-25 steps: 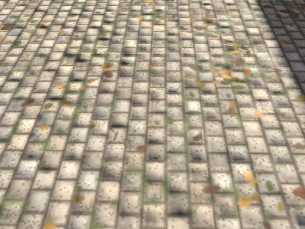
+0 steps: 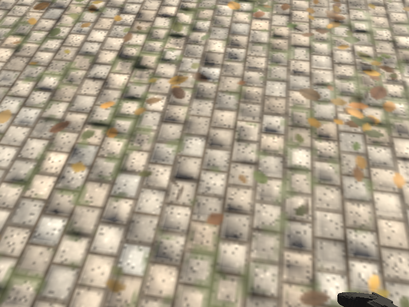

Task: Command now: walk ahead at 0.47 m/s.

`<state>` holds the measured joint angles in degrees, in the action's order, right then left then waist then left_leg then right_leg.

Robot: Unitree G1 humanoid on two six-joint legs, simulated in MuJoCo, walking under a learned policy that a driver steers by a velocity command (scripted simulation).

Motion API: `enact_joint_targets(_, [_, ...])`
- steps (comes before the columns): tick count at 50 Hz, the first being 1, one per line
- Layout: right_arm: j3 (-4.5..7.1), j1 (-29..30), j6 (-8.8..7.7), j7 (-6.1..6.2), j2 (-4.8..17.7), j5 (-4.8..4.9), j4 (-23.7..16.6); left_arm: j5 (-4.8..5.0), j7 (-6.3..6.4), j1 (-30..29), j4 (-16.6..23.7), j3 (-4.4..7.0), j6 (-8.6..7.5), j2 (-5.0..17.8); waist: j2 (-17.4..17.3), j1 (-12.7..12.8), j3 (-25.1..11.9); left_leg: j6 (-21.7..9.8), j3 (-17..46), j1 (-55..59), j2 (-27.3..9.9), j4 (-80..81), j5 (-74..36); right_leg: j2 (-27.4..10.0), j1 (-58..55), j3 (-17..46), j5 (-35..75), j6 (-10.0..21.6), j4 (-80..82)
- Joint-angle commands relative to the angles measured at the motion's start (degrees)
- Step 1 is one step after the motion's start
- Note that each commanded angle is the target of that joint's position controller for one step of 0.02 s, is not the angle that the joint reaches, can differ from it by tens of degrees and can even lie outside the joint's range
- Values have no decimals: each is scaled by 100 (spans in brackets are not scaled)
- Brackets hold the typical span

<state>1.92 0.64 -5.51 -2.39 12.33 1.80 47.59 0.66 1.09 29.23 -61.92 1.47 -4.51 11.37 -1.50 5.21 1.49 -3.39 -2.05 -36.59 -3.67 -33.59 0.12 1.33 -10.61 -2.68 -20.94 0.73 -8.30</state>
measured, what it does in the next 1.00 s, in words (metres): walks ahead: left foot, then right foot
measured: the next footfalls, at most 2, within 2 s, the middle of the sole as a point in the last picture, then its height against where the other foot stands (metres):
left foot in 0.06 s outside the picture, level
right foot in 0.62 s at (267, 280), level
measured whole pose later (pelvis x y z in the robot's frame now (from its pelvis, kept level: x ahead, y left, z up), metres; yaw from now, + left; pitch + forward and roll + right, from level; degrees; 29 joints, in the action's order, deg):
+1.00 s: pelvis +0.58 -0.02 +0.02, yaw +0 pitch +2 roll -1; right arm 3.7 -4.9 -4.3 0.0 14.6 0.7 50.9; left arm 0.2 -0.2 21.2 -56.6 2.9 -5.4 12.9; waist -2.4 3.4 -0.1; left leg -0.7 2.1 -39.5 -7.8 -41.1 -2.2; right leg 3.8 1.6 -3.6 -11.1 3.5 -10.9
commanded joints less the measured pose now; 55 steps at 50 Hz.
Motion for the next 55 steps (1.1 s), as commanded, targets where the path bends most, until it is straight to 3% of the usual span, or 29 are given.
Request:
enact_joint_targets(1, [216, -113, -114, -44, 703, 7, -333, -20, 29, 6, 199, 237, 29, 1084, 834, -684, 192, -284, -176, 917, 350, 123, 286, -1602, 409, 379, 4948, 717, -804])
enact_joint_targets(2, [350, -1003, -103, -15, 934, 17, -77, -61, 22, -112, 236, 236, 83, 1080, 886, -1156, -355, -428, -309, 2024, 577, 89, 388, -1418, 574, 204, 5755, 597, -1858])
enact_joint_targets(3, [477, -2045, -68, 40, 1211, 18, 212, -95, 7, -220, 335, 188, 97, 1008, 796, -1624, -972, -646, 77, 3647, 257, 12, 411, -1172, 1539, 85, 5194, 399, -3291])
enact_joint_targets(4, [610, -2876, -36, 80, 1796, -170, 399, -97, -62, 429, 446, 1, 17, 285, -609, -1381, -2023, -1496, 2717, 5857, -1330, 393, 1646, -235, 3696, -18, 2478, 62, -5730])
enact_joint_targets(5, [497, -2811, -33, 56, 1536, -171, 432, 21, -115, 479, 363, -67, -178, 123, -1238, -1271, -2631, -1794, 4878, 6134, -1960, 1690, 2168, 275, 4493, 862, -934, 59, -6981])
enact_joint_targets(6, [375, -2243, -67, 35, 1164, -120, 392, 188, -140, -92, 576, 74, -306, 621, -994, -1155, -1658, -1428, 4253, 5373, -1741, 1833, 2279, -112, 5080, 1057, -762, 196, -7398])
enact_joint_targets(7, [292, -1680, -84, 30, 887, -103, 274, 246, -115, -617, 738, 111, -358, 818, -508, -1002, -964, -1194, 3245, 4380, -1546, 1884, 1781, -434, 5106, 852, -290, 286, -7259])
enact_joint_targets(8, [241, -1247, -118, -5, 743, -147, 227, 187, -58, -849, 789, 147, -348, 806, -31, -768, -564, -1056, 2516, 3417, -1332, 2051, 1142, -716, 4826, 752, 193, 300, -6836])
enact_joint_targets(9, [191, -1030, -161, -32, 574, -198, 230, 104, -9, -794, 755, 211, -260, 781, -63, -537, -413, -931, 1952, 2804, -1064, 2204, 772, -927, 4413, 765, 447, 323, -6472])
enact_joint_targets(11, [176, -1099, -179, -51, 515, -213, 367, 71, 9, -506, 685, 203, -83, 503, -248, -340, -282, -1004, 1487, 2250, -880, 2513, 598, -1031, 4016, 715, 581, 302, -6131])
enact_joint_targets(14, [212, -1408, -194, 63, 762, -208, 532, 16, 36, -1046, 911, 265, 7, 614, -170, -338, 69, -1118, 1133, 2138, -827, 2815, 400, -1122, 4560, 628, 1137, 141, -5436])
enact_joint_targets(17, [223, -1780, -137, 193, 866, -190, 625, -33, 8, -1802, 1157, 295, -33, 641, -90, -530, 202, -1030, 964, 2559, -790, 2873, 221, -1103, 5145, 577, 2084, 13, -4329])
enact_joint_targets(20, [225, -2068, -93, 258, 943, -141, 686, -10, -67, -2452, 1329, 250, -96, 529, -120, -737, 263, -866, 652, 2759, -656, 2882, 141, -881, 4964, 363, 2815, -5, -3201])
enact_joint_targets(26, [272, -2657, 53, 299, 1020, -79, 949, 61, -268, -3368, 1697, 174, -172, 542, -116, -991, 463, -806, 635, 3913, -1035, 2450, -85, -666, 5157, 288, 2416, 117, -2240])
enact_joint_targets(29, [331, -2489, 137, 321, 1139, -71, 928, 75, -334, -3022, 1707, 251, -226, 781, -307, -671, 177, -646, 620, 4259, -1158, 1835, -1437, -428, 4432, 132, 1761, 351, -2021])
enact_joint_targets(30, [333, -2339, 167, 319, 1163, -75, 888, 66, -321, -2471, 1565, 344, -236, 950, -370, -338, -183, -544, 466, 4191, -1011, 1180, -2485, -211, 3587, -56, 1720, 476, -1936])
enact_joint_targets(31, [275, -2268, 186, 314, 1026, -103, 833, 52, -281, -1454, 1253, 496, -232, 1245, -292, 109, -817, -370, 226, 3721, -680, -4, -2780, -175, 2145, -54, 1847, 668, -1976])
enact_joint_targets(32, [168, -2365, 168, 310, 812, -221, 678, -25, -217, -375, 1057, 614, -203, 1734, 486, 375, -1749, -149, -52, 2396, -274, -1970, -937, -1409, 301, 1406, 1828, 1079, -2081])
enact_joint_targets(33, [-48, -3111, 27, 227, -12, -149, 715, -58, -278, -177, 928, 635, -191, 1937, 1992, -94, -2407, 136, 350, 205, 795, -3699, 3104, -2505, -1374, 4215, 673, 1952, -1242])
enact_joint_targets(34, [96, -2659, -109, 210, 691, 6, 738, -15, -285, -368, 983, 471, -206, 1335, 1299, 96, -2048, 3, 1020, -420, 465, -4323, 3211, -2297, -1129, 4250, 209, 1680, -921])
enact_joint_targets(35, [171, -2082, -192, 196, 976, 109, 547, -2, -265, -899, 1099, 393, -214, 1093, 1005, 19, -1254, -92, 870, -704, 176, -4315, 2670, -2124, -355, 3318, 628, 1412, -851])
enact_joint_targets(36, [175, -1800, -208, 238, 953, 77, 497, -33, -270, -1382, 1208, 340, -213, 986, 443, -174, -860, -78, 711, -445, -132, -4050, 2120, -1927, 509, 2649, 1342, 1298, -700])
enact_joint_targets(37, [222, -1665, -170, 270, 905, -20, 488, -72, -289, -1631, 1238, 300, -217, 838, 302, -328, -540, -42, 657, -208, -299, -3708, 1817, -1712, 1176, 2154, 1810, 1244, -525])
enact_joint_targets(38, [235, -1801, -93, 267, 796, -44, 503, -126, -300, -1687, 1205, 262, -227, 734, 448, -511, -496, -31, 689, 138, -443, -3511, 1612, -1572, 1540, 1843, 1979, 1203, -358])
enact_joint_targets(40, [226, -1946, 41, 281, 568, -52, 538, -99, -299, -1548, 1092, 271, -249, 761, 500, -629, -365, 42, 609, 310, -506, -3183, 1497, -1449, 1871, 1489, 2209, 1279, -95])
enact_joint_targets(43, [247, -1411, 119, 305, 576, -117, 339, -88, -201, -1307, 972, 329, -244, 1001, 393, -587, -69, 219, 543, -228, -573, -2443, 891, -1442, 1915, 1168, 2499, 1330, 133])
enact_joint_targets(49, [183, -211, 52, 215, 420, -108, -1, -17, -85, -818, 796, 325, -151, 1065, 455, -246, 189, 286, 250, -184, -300, -451, -610, -1175, 1686, 570, 2347, 1056, 243])
enact_joint_targets(53, [142, 380, 5, 96, 446, -56, -226, 24, -66, -443, 590, 353, -62, 1102, 483, -78, 385, 185, 219, -306, -170, 151, -427, -1445, 1007, 574, 2330, 1036, 2])
enact_joint_targets(55, [153, 453, -35, 25, 528, -45, -319, 44, -38, -445, 539, 390, -7, 1155, 531, -162, 383, 45, 242, -269, -128, 333, -59, -1634, 653, 622, 2612, 967, -242])
Velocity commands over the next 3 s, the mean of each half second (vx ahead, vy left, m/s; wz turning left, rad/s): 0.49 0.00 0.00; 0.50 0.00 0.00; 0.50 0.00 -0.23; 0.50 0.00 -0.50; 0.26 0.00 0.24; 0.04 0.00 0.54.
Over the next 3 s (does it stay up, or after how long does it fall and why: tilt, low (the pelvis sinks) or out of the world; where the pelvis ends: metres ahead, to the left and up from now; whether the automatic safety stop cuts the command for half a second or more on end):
stays up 1.37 -0.17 0.02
